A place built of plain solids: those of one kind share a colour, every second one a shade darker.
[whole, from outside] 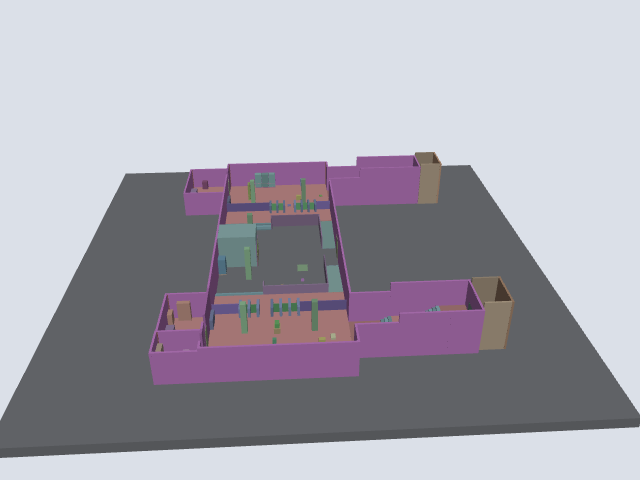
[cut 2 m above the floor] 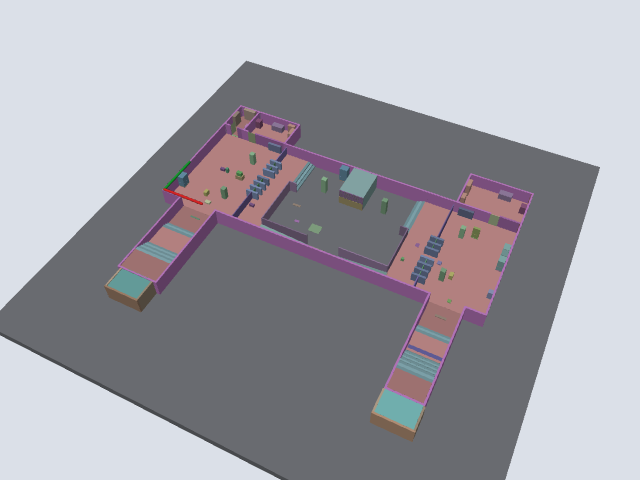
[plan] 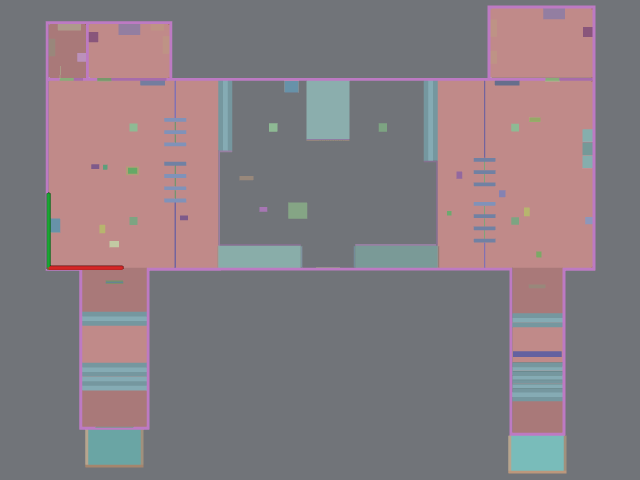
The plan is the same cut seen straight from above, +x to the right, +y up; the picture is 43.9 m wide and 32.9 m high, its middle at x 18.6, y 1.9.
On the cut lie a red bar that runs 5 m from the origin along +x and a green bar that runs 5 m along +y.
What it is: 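A metro's ticket hall under a street; an unpaid hall three or four risers over a paid hall, a gate line, a broad flight and a ramp between them; passages 3.4 to 4.6 m broad that end in the first flights of the street stairs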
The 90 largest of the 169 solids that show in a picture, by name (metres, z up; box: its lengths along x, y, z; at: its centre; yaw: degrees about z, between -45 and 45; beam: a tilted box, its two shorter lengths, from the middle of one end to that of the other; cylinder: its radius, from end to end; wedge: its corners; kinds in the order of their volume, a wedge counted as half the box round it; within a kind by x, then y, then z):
{
 "raised_1": {"box": [2.56, 3.69, 0.52], "at": [1.28, 14.86, 0.21]},
 "raised_2": {"box": [4.42, 2.49, 1.98], "at": [4.51, -9.66, 0.94]},
 "raised_3": {"box": [4.42, 4.43, 1.0], "at": [4.51, -6.19, 0.45]},
 "raised_4": {"box": [4.42, 3.98, 0.52], "at": [4.51, -1.99, 0.21]},
 "raised_5": {"box": [5.52, 3.69, 0.52], "at": [5.52, 14.86, 0.21]},
 "raised_6": {"box": [11.63, 12.81, 0.52], "at": [5.82, 6.41, 0.21]},
 "raised_7": {"box": [10.62, 12.81, 0.52], "at": [31.98, 6.41, 0.21]},
 "raised_8": {"box": [3.44, 2.16, 2.34], "at": [33.51, -10.23, 1.12]},
 "raised_9": {"box": [3.44, 5.07, 0.95], "at": [33.51, -6.62, 0.42]},
 "raised_10": {"box": [3.44, 4.08, 0.52], "at": [33.51, -2.04, 0.21]},
 "raised_11": {"box": [7.0, 4.76, 0.52], "at": [33.78, 15.39, 0.21]},
 "wall_1": {"box": [0.2, 13.21, 3.73], "at": [-0.1, 6.41, 1.81]},
 "wall_2": {"box": [0.2, 4.09, 3.41], "at": [-0.1, 14.86, 1.66]},
 "wall_3": {"box": [2.5, 0.2, 3.73], "at": [1.05, -0.1, 1.81]},
 "wall_4": {"box": [2.96, 0.2, 3.41], "at": [1.28, 16.8, 1.66]},
 "wall_5": {"box": [0.2, 2.89, 4.69], "at": [2.2, -9.66, 2.29]},
 "wall_6": {"box": [0.2, 4.83, 4.69], "at": [2.2, -6.19, 2.29]},
 "wall_7": {"box": [0.2, 4.18, 3.73], "at": [2.2, -2.09, 1.81]},
 "wall_8": {"box": [1.04, 0.2, 3.73], "at": [2.24, 12.91, 1.81]},
 "wall_9": {"box": [0.2, 4.09, 3.41], "at": [2.66, 14.86, 1.66]},
 "wall_10": {"box": [4.82, 0.2, 4.69], "at": [4.51, -11.0, 2.29]},
 "wall_11": {"box": [5.92, 0.2, 3.25], "at": [5.52, 16.8, 1.57]},
 "wall_12": {"box": [4.19, 0.2, 3.73], "at": [6.38, 12.91, 1.81]},
 "wall_13": {"box": [0.2, 2.89, 4.69], "at": [6.82, -9.66, 2.29]},
 "wall_14": {"box": [0.2, 4.83, 4.69], "at": [6.82, -6.19, 2.29]},
 "wall_15": {"box": [0.2, 4.18, 3.73], "at": [6.82, -2.09, 1.81]},
 "wall_16": {"box": [0.2, 4.09, 3.25], "at": [8.38, 14.86, 1.57]},
 "wall_17": {"box": [5.11, 0.2, 3.73], "at": [9.28, -0.1, 1.81]},
 "wall_18": {"box": [3.76, 0.2, 3.73], "at": [9.96, 12.91, 1.81]},
 "wall_19": {"box": [15.43, 0.2, 3.73], "at": [19.15, -0.1, 1.81]},
 "wall_20": {"box": [15.43, 0.2, 3.73], "at": [19.15, 12.91, 1.81]},
 "wall_21": {"box": [4.01, 0.2, 3.73], "at": [28.47, 12.91, 1.81]},
 "wall_22": {"box": [5.32, 0.2, 3.73], "at": [29.13, -0.1, 1.81]},
 "wall_23": {"box": [0.2, 5.16, 3.09], "at": [30.18, 15.39, 1.5]},
 "wall_24": {"box": [0.2, 2.56, 5.17], "at": [31.68, -10.23, 2.54]},
 "wall_25": {"box": [0.2, 5.47, 5.17], "at": [31.68, -6.62, 2.54]},
 "wall_26": {"box": [0.2, 4.28, 3.89], "at": [31.68, -2.14, 1.9]},
 "wall_27": {"box": [3.97, 0.2, 3.73], "at": [32.07, 12.91, 1.81]},
 "wall_28": {"box": [3.84, 0.2, 5.17], "at": [33.51, -11.41, 2.54]},
 "wall_29": {"box": [7.4, 0.2, 3.09], "at": [33.78, 17.87, 1.5]},
 "wall_30": {"box": [0.2, 2.56, 5.17], "at": [35.33, -10.23, 2.54]},
 "wall_31": {"box": [0.2, 5.47, 5.17], "at": [35.33, -6.62, 2.54]},
 "wall_32": {"box": [0.2, 4.28, 3.89], "at": [35.33, -2.14, 1.9]},
 "wall_33": {"box": [2.48, 0.2, 3.73], "at": [36.24, 12.91, 1.81]},
 "wall_34": {"box": [2.26, 0.2, 3.73], "at": [36.35, -0.1, 1.81]},
 "wall_35": {"box": [0.2, 13.21, 3.73], "at": [37.38, 6.41, 1.81]},
 "wall_36": {"box": [0.2, 5.16, 3.09], "at": [37.38, 15.39, 1.5]},
 "train_well_1": {"box": [2.96, 4.0, 3.73], "at": [19.15, 10.81, 1.81]},
 "area_1": {"box": [3.6, 2.4, 1.98], "at": [4.51, -12.3, 0.94]},
 "area_2": {"box": [3.6, 2.4, 2.34], "at": [33.51, -12.71, 1.12]},
 "flight_1": {"box": [4.42, 0.32, 1.03], "at": [4.51, -8.26, 1.42]},
 "flight_2": {"box": [4.42, 0.32, 0.87], "at": [4.51, -7.94, 1.33]},
 "flight_3": {"box": [4.42, 0.32, 0.71], "at": [4.51, -7.62, 1.25]},
 "flight_4": {"box": [4.42, 0.33, 0.53], "at": [4.51, -3.82, 0.68]},
 "flight_5": {"box": [0.33, 4.78, 0.52], "at": [11.79, 10.42, 0.21]},
 "flight_6": {"box": [0.33, 5.47, 0.52], "at": [26.51, 10.07, 0.21]},
 "flight_7": {"box": [3.44, 0.3, 1.44], "at": [33.51, -9.01, 1.57]},
 "flight_8": {"box": [3.44, 0.3, 1.29], "at": [33.51, -8.71, 1.49]},
 "flight_9": {"box": [3.44, 0.3, 1.13], "at": [33.51, -8.41, 1.41]},
 "flight_10": {"box": [3.44, 0.3, 0.98], "at": [33.51, -8.11, 1.34]},
 "flight_11": {"box": [3.44, 0.3, 0.82], "at": [33.51, -7.81, 1.26]},
 "area_side_1": {"box": [0.2, 2.4, 5.18], "at": [2.61, -12.3, 2.54]},
 "area_side_2": {"box": [0.2, 2.4, 5.18], "at": [6.41, -12.3, 2.54]},
 "area_side_3": {"box": [0.2, 2.4, 5.54], "at": [31.61, -12.71, 2.72]},
 "area_side_4": {"box": [0.2, 2.4, 5.54], "at": [35.41, -12.71, 2.72]},
 "area_end_1": {"box": [4.0, 0.2, 5.18], "at": [4.51, -13.6, 2.54]},
 "area_end_2": {"box": [4.0, 0.2, 5.54], "at": [33.51, -14.01, 2.72]},
 "column_1": {"box": [0.55, 0.55, 3.26], "at": [5.82, 3.2, 2.05]},
 "column_2": {"box": [0.55, 0.55, 3.26], "at": [5.82, 9.61, 2.05]},
 "column_3": {"box": [0.58, 0.58, 3.73], "at": [15.39, 9.61, 1.81]},
 "column_4": {"box": [0.58, 0.58, 3.73], "at": [22.91, 9.61, 1.81]},
 "column_5": {"box": [0.53, 0.53, 3.26], "at": [31.98, 3.2, 2.05]},
 "column_6": {"box": [0.53, 0.53, 3.26], "at": [31.98, 9.61, 2.05]},
 "slope_1": {"wedge": [[11.63, 0.0, -0.05], [11.63, 0.0, 0.47], [11.63, 1.5, -0.05], [11.63, 1.5, 0.47], [17.29, 0.0, -0.05], [17.29, 0.0, 0.0], [17.29, 1.5, -0.05], [17.29, 1.5, 0.0]]},
 "slope_2": {"wedge": [[21.01, 0.0, -0.05], [21.01, 0.0, 0.0], [21.01, 1.5, -0.05], [21.01, 1.5, 0.0], [26.67, 0.0, -0.05], [26.67, 0.0, 0.47], [26.67, 1.5, -0.05], [26.67, 1.5, 0.47]]},
 "upstand_1": {"box": [0.12, 6.53, 1.52], "at": [11.69, 4.77, 0.71]},
 "upstand_2": {"box": [5.66, 0.12, 1.52], "at": [14.46, 1.56, 0.71]},
 "upstand_3": {"box": [5.66, 0.12, 1.52], "at": [23.84, 1.56, 0.71]},
 "upstand_4": {"box": [0.12, 5.84, 1.52], "at": [26.61, 4.42, 0.71]},
 "machine_bank_1": {"box": [0.68, 0.86, 1.8], "at": [36.93, 7.26, 1.47]},
 "machine_bank_2": {"box": [0.68, 0.86, 1.8], "at": [36.93, 8.16, 1.47]},
 "machine_bank_3": {"box": [0.68, 0.86, 1.8], "at": [36.93, 9.06, 1.47]},
 "vending_1": {"box": [0.78, 0.96, 1.75], "at": [0.4, 2.89, 1.45]},
 "vending_2": {"box": [0.96, 0.78, 1.75], "at": [16.65, 12.41, 0.97]},
 "shelving_1": {"box": [0.45, 1.2, 2.0], "at": [0.23, 15.1, 1.42]},
 "shelving_2": {"box": [1.6, 0.45, 2.0], "at": [1.42, 16.48, 1.42]},
 "cabinet_1": {"box": [0.45, 1.2, 2.0], "at": [8.05, 15.27, 1.42]},
 "cabinet_2": {"box": [0.45, 1.2, 2.0], "at": [30.51, 16.42, 1.42]},
 "desk_1": {"box": [1.5, 0.75, 0.79], "at": [5.54, 16.33, 0.82]},
 "desk_2": {"box": [1.5, 0.75, 0.79], "at": [34.64, 17.4, 0.82]}
}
